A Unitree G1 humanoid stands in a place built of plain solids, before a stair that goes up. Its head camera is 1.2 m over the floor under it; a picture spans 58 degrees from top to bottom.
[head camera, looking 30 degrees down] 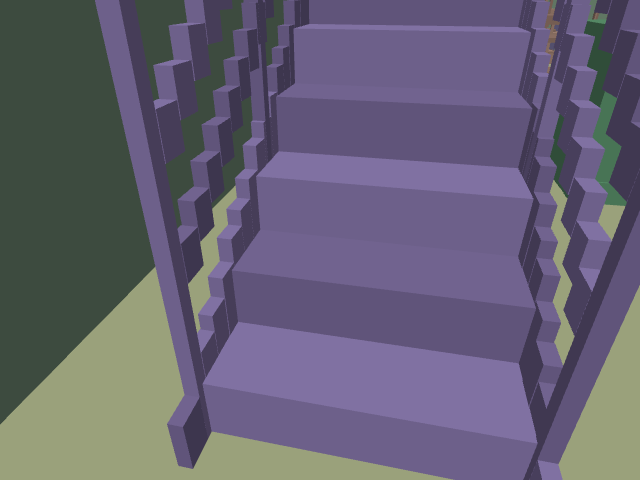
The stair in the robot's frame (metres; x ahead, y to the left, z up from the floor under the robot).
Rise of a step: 0.21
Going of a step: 0.28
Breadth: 1.01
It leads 12 degrees to the right of straight ahead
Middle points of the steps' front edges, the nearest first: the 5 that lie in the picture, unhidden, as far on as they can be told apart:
0.78 -0.10 0.22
1.05 -0.16 0.43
1.32 -0.22 0.64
1.59 -0.28 0.85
1.86 -0.34 1.07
